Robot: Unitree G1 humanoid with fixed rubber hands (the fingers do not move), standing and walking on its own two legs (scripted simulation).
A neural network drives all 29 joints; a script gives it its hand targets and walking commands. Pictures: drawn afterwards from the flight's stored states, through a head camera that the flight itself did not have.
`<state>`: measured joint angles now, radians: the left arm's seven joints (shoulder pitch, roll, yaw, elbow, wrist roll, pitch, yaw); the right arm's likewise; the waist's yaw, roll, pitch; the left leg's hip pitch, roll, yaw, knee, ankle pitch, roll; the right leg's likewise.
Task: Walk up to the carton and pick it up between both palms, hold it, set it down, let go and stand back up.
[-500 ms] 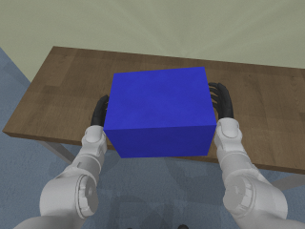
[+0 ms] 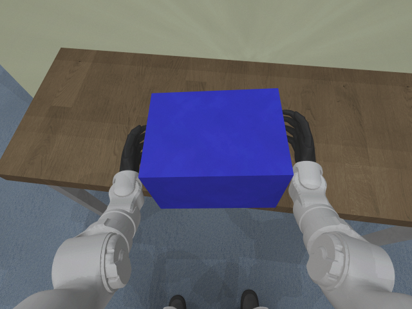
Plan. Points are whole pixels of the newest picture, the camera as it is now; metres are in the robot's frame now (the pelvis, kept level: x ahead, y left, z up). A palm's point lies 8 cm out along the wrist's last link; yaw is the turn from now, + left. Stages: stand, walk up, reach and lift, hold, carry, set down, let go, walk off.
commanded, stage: set down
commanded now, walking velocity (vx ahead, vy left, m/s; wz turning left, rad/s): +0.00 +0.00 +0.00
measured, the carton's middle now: (215, 152) +0.42 +0.00 -0.04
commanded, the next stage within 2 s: none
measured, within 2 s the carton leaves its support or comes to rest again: rests again in 1.12 s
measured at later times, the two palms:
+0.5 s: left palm (132, 165) +0.39 +0.17 -0.03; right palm (303, 160) +0.39 -0.18 -0.02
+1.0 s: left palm (130, 160) +0.40 +0.17 -0.02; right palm (304, 158) +0.39 -0.18 -0.02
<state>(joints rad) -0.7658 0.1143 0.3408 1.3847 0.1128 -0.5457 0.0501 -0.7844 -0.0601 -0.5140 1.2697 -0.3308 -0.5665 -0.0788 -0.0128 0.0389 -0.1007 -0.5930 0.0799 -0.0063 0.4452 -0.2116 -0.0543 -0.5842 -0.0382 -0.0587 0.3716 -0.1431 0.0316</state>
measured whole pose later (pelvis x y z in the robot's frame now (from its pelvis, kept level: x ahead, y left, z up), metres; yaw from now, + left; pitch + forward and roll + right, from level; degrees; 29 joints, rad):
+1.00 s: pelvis -0.02 +0.01 -0.02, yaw -2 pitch +25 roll -2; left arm -0.90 0.18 0.16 1.54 -0.04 -0.54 0.06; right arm -0.89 -0.16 -0.23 1.44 -0.05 -0.49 -0.05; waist 0.00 0.02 -0.19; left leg -0.79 0.09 0.02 0.62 -0.27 -0.05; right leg -0.79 -0.03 -0.02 0.54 -0.18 0.04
